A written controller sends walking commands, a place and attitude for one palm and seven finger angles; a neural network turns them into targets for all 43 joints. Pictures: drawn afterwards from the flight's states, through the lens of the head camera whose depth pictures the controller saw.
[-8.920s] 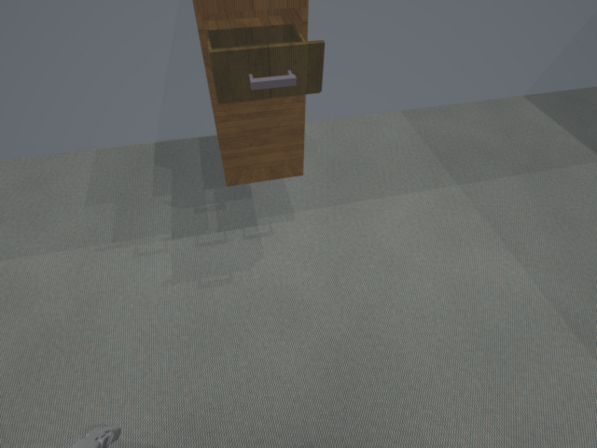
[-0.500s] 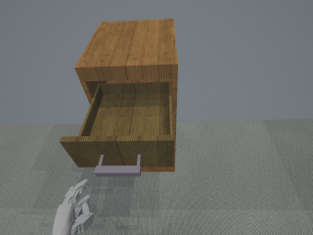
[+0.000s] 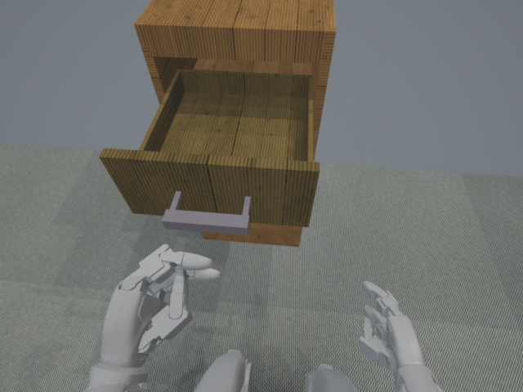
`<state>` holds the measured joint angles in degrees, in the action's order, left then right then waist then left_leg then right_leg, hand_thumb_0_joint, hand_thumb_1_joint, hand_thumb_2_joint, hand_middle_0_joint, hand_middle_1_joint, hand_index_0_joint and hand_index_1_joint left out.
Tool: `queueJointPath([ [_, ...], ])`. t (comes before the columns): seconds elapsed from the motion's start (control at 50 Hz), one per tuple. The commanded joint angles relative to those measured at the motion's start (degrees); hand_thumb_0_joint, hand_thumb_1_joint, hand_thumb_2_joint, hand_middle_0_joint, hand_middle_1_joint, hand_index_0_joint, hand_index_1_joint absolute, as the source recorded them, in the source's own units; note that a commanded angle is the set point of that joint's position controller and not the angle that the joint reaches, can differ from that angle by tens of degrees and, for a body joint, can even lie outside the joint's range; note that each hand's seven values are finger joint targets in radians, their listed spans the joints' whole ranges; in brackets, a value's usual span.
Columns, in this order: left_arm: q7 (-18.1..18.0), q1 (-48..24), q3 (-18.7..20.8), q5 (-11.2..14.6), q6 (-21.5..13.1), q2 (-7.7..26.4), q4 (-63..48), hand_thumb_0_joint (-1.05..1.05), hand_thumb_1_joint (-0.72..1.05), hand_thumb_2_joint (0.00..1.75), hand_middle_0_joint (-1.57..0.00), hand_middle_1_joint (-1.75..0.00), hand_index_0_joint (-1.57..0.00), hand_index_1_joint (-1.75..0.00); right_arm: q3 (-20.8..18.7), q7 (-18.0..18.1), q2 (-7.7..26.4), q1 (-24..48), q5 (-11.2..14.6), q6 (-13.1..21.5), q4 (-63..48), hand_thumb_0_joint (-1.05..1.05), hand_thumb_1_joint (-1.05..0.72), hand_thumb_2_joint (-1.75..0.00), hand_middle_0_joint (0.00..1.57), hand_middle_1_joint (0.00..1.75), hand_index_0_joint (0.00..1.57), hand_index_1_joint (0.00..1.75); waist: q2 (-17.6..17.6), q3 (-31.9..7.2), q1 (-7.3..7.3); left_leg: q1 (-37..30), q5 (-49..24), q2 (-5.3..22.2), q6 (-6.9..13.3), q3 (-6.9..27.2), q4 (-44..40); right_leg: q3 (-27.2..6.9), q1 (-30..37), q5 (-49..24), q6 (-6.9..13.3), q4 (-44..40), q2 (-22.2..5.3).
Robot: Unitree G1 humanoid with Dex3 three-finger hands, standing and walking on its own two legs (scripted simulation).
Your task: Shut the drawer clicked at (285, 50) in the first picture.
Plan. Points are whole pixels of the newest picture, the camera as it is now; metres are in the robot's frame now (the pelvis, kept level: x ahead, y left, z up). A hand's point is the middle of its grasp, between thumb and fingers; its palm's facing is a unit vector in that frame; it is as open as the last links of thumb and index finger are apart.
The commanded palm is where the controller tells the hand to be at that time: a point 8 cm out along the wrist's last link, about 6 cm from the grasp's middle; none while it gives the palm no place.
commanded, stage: raise the hand and make a fist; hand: left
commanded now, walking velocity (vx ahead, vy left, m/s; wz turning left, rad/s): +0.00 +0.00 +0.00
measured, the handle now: (209, 211) +0.39 +0.13 +0.03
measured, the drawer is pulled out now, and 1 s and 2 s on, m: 0.30 0.30 0.30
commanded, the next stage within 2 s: bring the fist close to the handle in 1.22 s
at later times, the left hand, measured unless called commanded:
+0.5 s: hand (190, 313) +0.20 +0.11 +0.09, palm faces -0.06 -1.00 -0.02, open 3.1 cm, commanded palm +0.17 +0.17 +0.11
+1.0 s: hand (176, 295) +0.20 +0.11 +0.15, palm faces +0.03 -1.00 +0.02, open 3.3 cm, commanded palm +0.16 +0.16 +0.13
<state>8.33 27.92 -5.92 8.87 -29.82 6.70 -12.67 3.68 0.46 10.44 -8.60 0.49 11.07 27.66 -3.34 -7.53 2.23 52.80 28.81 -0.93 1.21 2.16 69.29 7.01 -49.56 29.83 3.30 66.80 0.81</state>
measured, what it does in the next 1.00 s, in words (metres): stands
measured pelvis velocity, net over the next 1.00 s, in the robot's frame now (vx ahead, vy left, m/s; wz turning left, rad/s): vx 0.04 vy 0.00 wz -0.01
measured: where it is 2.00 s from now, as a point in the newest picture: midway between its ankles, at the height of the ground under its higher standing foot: outside the picture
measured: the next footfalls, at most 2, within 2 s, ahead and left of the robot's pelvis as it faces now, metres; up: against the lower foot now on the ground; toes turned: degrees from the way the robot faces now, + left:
none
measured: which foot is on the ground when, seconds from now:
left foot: down 0.00-1.00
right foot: down 0.00-1.00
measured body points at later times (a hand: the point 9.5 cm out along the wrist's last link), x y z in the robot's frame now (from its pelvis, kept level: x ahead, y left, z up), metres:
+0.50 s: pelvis +0.03 +0.01 +0.03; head +0.07 +0.00 +0.47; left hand +0.20 +0.16 +0.10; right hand +0.22 -0.23 -0.03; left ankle +0.05 +0.10 -0.64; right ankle +0.04 -0.09 -0.64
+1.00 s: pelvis +0.04 +0.00 +0.03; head +0.06 -0.01 +0.48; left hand +0.20 +0.17 +0.15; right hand +0.23 -0.22 -0.02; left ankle +0.05 +0.10 -0.64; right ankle +0.04 -0.09 -0.64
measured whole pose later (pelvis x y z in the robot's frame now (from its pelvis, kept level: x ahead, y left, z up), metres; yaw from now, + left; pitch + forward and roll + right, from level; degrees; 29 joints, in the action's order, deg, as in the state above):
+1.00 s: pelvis +0.04 +0.00 +0.03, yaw +0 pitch +9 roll -1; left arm 1.1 43.8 -7.4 7.7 -20.2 6.2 -27.2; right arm 1.6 0.4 13.3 -15.9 1.6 8.0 22.9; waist -3.4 -7.8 0.1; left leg 39.7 28.4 -1.1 1.7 1.0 58.9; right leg 5.3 -37.1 29.2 2.5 57.0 1.0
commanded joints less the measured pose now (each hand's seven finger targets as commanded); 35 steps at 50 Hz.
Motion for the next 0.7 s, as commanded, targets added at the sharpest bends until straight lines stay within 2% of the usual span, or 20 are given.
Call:
queueJointPath([
  [0.0,1.5,6.3,2.4,-1.2,13.4,6.9,-6.1,0.00,0.90,0.90,-0.90,-1.06,-0.90,-1.06,-4.8,2.4,9.2,3.2,2.8,-0.2,-14.0,0.00,-0.90,-0.90,0.20,0.30,0.20,0.30,7.0,-9.1,-0.64,-7.5,-0.5,-0.6,1.1,0.3,-16.3,-10.1,13.2,7.2,-1.9,-20.7,-2.0],
  [0.02,-0.2,5.2,3.6,-0.6,15.5,6.7,-8.6,0.00,0.90,0.90,-0.92,-1.08,-0.92,-1.08,-4.4,2.7,8.4,3.6,2.7,-0.9,-14.6,0.00,-0.90,-0.90,0.20,0.30,0.20,0.30,6.8,-9.5,-0.04,-8.2,-1.0,-0.7,1.0,0.1,-17.3,-9.9,14.8,7.2,-1.9,-21.1,-2.1],
  [0.06,-5.6,6.1,8.4,1.1,16.1,6.8,-11.9,0.00,0.90,0.90,-0.96,-1.12,-0.96,-1.12,-4.4,3.4,7.0,3.9,2.0,-1.8,-13.8,0.00,-0.90,-0.90,0.20,0.30,0.20,0.30,8.2,-10.8,1.36,-9.4,-3.7,0.0,0.9,0.3,-17.5,-8.3,16.4,3.4,-1.7,-20.0,-1.2],
  [0.08,-8.1,5.9,7.8,1.8,14.5,4.4,-15.2,0.00,0.90,0.90,-0.98,-1.14,-0.98,-1.14,-4.3,3.2,6.4,2.5,1.7,-1.7,-13.7,0.00,-0.90,-0.90,0.20,0.30,0.20,0.30,7.2,-11.3,1.17,-11.2,-6.1,0.3,0.9,0.3,-18.0,-7.1,16.8,-0.6,-1.5,-19.1,-0.8],
  [0.12,-11.5,5.7,7.1,1.8,9.8,3.0,-18.5,0.00,0.90,0.90,-1.02,-1.19,-1.02,-1.19,-4.5,2.5,5.8,0.7,1.0,-0.4,-12.2,0.00,-0.90,-0.90,0.20,0.30,0.20,0.30,4.6,-10.4,0.54,-12.5,-10.1,0.7,0.6,0.2,-18.0,-5.4,15.5,-6.9,-1.2,-17.2,-0.1],
  [0.16,-12.5,7.3,5.5,-0.4,4.6,3.9,-20.9,0.00,0.90,0.90,-1.06,-1.23,-1.06,-1.23,-5.0,1.6,6.3,-0.3,0.3,0.9,-10.7,0.00,-0.90,-0.90,0.20,0.30,0.20,0.30,3.4,-10.4,-0.18,-12.6,-12.4,1.2,0.6,0.2,-17.1,-4.7,12.5,-8.7,-1.1,-15.2,0.3],
  [0.18,-12.0,7.1,2.0,-1.3,2.2,2.2,-21.1,0.00,0.90,0.90,-1.08,-1.25,-1.08,-1.25,-4.9,1.1,6.5,-0.5,0.0,1.6,-10.2,0.00,-0.90,-0.90,0.20,0.30,0.20,0.30,2.2,-9.5,-1.57,-12.7,-12.4,1.2,0.7,0.1,-16.3,-4.8,10.6,-8.8,-1.2,-14.6,0.2],
  [0.22,-9.6,7.8,-3.0,-1.8,-0.8,0.1,-19.0,0.00,0.90,0.90,-1.12,-1.30,-1.12,-1.30,-5.2,0.1,7.6,-0.7,0.1,3.2,-9.7,0.00,-0.90,-0.90,0.20,0.30,0.20,0.30,1.2,-6.7,-3.93,-12.2,-10.5,1.3,0.9,0.7,-15.2,-4.8,7.9,-7.4,-1.3,-14.7,-0.3],
  [0.24,-8.0,9.5,-4.0,-1.6,-1.2,-0.4,-17.2,0.00,0.90,0.90,-1.14,-1.32,-1.14,-1.32,-5.4,0.0,8.2,-1.0,0.3,3.7,-9.9,0.00,-0.90,-0.90,0.20,0.30,0.20,0.30,1.6,-5.6,-4.29,-11.5,-9.2,1.3,0.9,0.7,-15.0,-5.2,8.0,-6.2,-1.3,-15.3,-0.6],
  [0.26,-6.6,11.6,-5.7,-2.1,-0.4,-1.4,-15.0,0.00,0.90,0.90,-1.16,-1.34,-1.16,-1.34,-5.6,0.0,8.7,-1.3,0.6,3.7,-10.2,0.00,-0.90,-0.90,0.20,0.30,0.20,0.30,3.9,-4.3,-5.03,-11.2,-8.5,1.3,1.1,1.0,-15.1,-5.7,8.2,-5.7,-1.5,-16.4,-0.8],
  [0.3,-4.5,13.1,-5.1,-2.4,2.5,0.7,-13.5,0.00,0.90,0.90,-1.20,-1.38,-1.20,-1.38,-6.0,0.4,9.5,-2.0,1.1,3.2,-11.5,0.00,-0.90,-0.90,0.20,0.30,0.20,0.30,5.5,-4.1,-4.70,-10.1,-5.5,0.9,1.1,0.7,-15.7,-7.1,9.2,-2.3,-1.8,-18.4,-1.3],
  [0.36,-5.7,14.1,1.7,-4.0,7.5,7.3,-14.7,0.00,0.90,0.90,-1.26,-1.45,-1.26,-1.45,-6.2,1.4,9.5,-1.3,1.2,0.8,-13.0,0.00,-0.90,-0.90,0.20,0.30,0.20,0.30,4.8,-5.9,-2.52,-11.4,-5.3,0.5,1.1,0.2,-17.5,-7.4,12.0,-1.2,-1.6,-19.3,-1.4],
  [0.4,-8.0,13.5,3.5,-3.4,8.6,6.5,-19.0,0.00,0.90,0.90,-1.30,-1.49,-1.30,-1.49,-6.2,1.7,8.4,-1.4,1.2,-0.5,-14.5,0.00,-0.90,-0.90,0.20,0.30,0.20,0.30,5.3,-8.7,-1.39,-13.7,-8.5,0.5,1.2,-0.5,-18.2,-6.3,14.6,-6.3,-1.6,-18.1,-0.9],
  [0.44,-10.1,13.1,3.8,-1.7,7.8,4.3,-23.1,0.00,0.90,0.90,-1.34,-1.53,-1.34,-1.53,-6.0,1.7,7.4,-1.9,1.2,-0.9,-14.9,0.00,-0.90,-0.90,0.20,0.30,0.20,0.30,3.1,-10.0,-0.82,-16.4,-12.7,0.7,0.9,-0.6,-18.8,-4.8,16.3,-12.1,-1.3,-17.0,-0.3],
  [0.46,-11.2,12.6,4.7,-1.2,7.0,4.7,-25.1,0.00,0.90,0.90,-1.36,-1.56,-1.36,-1.56,-5.9,1.7,7.2,-2.0,1.1,-1.0,-14.8,0.00,-0.90,-0.90,0.20,0.30,0.20,0.30,2.4,-10.7,-0.67,-17.4,-14.2,0.8,0.8,-0.6,-18.8,-4.6,16.7,-13.7,-1.3,-17.0,-0.1],
  [0.54,-10.3,14.2,-1.9,-0.8,4.2,0.3,-25.7,0.00,0.90,0.90,-1.40,-1.60,-1.40,-1.60,-5.4,0.5,7.6,-2.9,0.8,0.4,-14.0,0.00,-0.90,-0.90,0.20,0.30,0.20,0.30,2.0,-7.9,-2.81,-19.3,-19.1,1.4,0.7,0.4,-18.0,-3.6,14.6,-18.1,-1.7,-16.6,-0.1],
  [0.58,-7.8,16.7,-5.4,-2.0,5.1,-1.1,-22.1,0.00,0.90,0.90,-1.40,-1.60,-1.40,-1.60,-5.4,0.1,8.3,-3.1,1.0,0.5,-13.8,0.00,-0.90,-0.90,0.20,0.30,0.20,0.30,4.1,-4.9,-4.02,-18.2,-18.5,1.6,1.1,0.7,-17.9,-4.0,14.1,-18.8,-2.1,-17.3,-0.4],
  [0.62,-5.2,17.7,-6.3,-3.0,7.5,0.1,-20.0,0.00,0.90,0.90,-1.40,-1.60,-1.40,-1.60,-5.3,0.0,8.8,-2.6,1.1,0.1,-14.4,0.00,-0.90,-0.90,0.20,0.30,0.20,0.30,4.6,-2.4,-4.21,-16.3,-14.7,1.3,1.2,0.7,-18.4,-4.7,14.3,-16.6,-2.2,-18.5,-0.8],
  [0.66,-4.2,19.0,-4.1,-4.5,10.0,3.4,-19.0,0.00,0.90,0.90,-1.40,-1.60,-1.40,-1.60,-5.4,0.5,8.9,-1.4,1.3,-0.9,-15.0,0.00,-0.90,-0.90,0.20,0.30,0.20,0.30,5.9,-1.2,-3.54,-15.7,-12.7,1.1,1.3,0.7,-19.4,-5.3,15.2,-14.5,-2.1,-19.6,-1.0],
  [0.68,-4.1,19.4,-2.9,-4.4,11.1,4.1,-20.4,0.00,0.90,0.90,-1.40,-1.60,-1.40,-1.60,-5.2,0.5,8.7,-1.1,1.3,-1.6,-15.9,0.00,-0.90,-0.90,0.20,0.30,0.20,0.30,6.0,-2.7,-3.02,-16.0,-11.7,0.7,1.4,0.3,-19.8,-5.5,16.2,-13.4,-2.1,-20.0,-1.1],
])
